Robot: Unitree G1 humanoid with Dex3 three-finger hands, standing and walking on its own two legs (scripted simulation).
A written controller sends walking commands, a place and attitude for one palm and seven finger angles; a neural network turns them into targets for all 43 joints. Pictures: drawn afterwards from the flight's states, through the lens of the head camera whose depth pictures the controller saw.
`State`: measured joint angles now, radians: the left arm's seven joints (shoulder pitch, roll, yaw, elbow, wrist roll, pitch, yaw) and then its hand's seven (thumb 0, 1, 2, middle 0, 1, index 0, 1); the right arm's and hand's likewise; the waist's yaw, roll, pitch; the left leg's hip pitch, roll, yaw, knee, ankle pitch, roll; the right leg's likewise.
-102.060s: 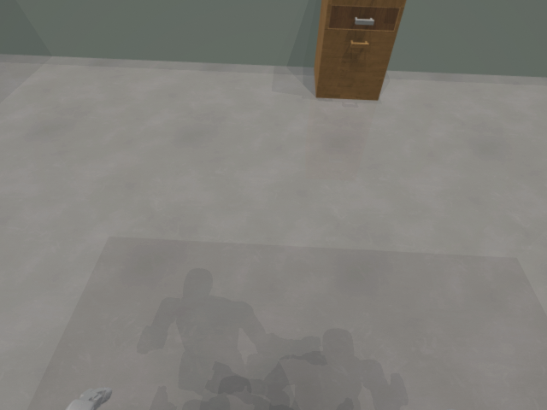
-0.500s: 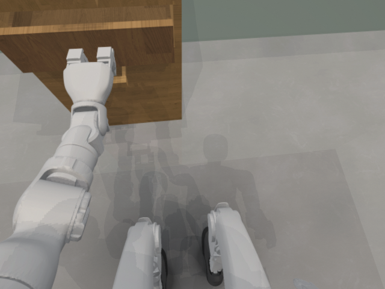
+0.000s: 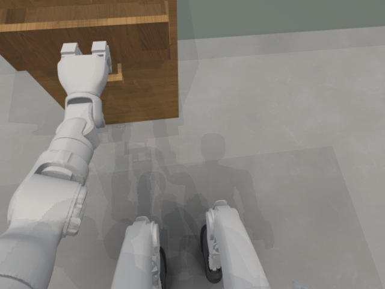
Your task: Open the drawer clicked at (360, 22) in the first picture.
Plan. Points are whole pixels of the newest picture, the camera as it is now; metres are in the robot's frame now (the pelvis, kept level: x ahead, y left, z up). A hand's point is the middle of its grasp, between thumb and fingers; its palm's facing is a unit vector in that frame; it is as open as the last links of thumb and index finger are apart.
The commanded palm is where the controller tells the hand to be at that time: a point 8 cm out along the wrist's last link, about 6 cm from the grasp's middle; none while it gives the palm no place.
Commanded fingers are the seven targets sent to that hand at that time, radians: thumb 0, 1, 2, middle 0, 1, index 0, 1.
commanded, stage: lift the hand off the handle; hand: left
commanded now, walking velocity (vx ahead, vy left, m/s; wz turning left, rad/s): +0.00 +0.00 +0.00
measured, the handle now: (87, 59) +0.63 +0.19 -0.03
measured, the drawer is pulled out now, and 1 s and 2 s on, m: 0.06 0.05 0.05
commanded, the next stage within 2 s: none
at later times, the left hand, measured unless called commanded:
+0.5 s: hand (92, 83) +0.55 +0.16 -0.01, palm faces -0.05 +0.02 -1.00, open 13.6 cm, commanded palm +0.53 +0.16 +0.03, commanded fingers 0.00 -0.50 0.30 -0.30 -1.20 -0.30 -1.20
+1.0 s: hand (87, 75) +0.55 +0.16 +0.01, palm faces -0.07 -0.01 -1.00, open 13.8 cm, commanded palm +0.53 +0.16 +0.06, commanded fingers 0.00 -0.50 0.30 -0.30 -1.20 -0.30 -1.20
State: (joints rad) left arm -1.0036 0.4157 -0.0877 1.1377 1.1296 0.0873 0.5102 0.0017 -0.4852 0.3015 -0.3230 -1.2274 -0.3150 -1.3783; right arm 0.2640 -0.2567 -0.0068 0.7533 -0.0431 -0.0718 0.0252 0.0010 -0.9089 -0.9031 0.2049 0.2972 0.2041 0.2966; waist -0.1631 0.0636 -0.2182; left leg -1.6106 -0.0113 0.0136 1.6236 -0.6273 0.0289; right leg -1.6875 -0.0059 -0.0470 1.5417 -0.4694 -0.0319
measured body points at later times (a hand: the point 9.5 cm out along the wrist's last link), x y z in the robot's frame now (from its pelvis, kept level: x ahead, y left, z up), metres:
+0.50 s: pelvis +0.01 +0.00 +0.02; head +0.20 -0.01 +0.42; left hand +0.55 +0.16 +0.04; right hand +0.03 -0.26 -0.12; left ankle +0.05 +0.11 -0.53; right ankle +0.10 -0.11 -0.53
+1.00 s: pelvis +0.04 +0.00 +0.07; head +0.22 -0.01 +0.48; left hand +0.55 +0.16 +0.07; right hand +0.07 -0.27 -0.07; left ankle +0.05 +0.11 -0.53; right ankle +0.10 -0.11 -0.53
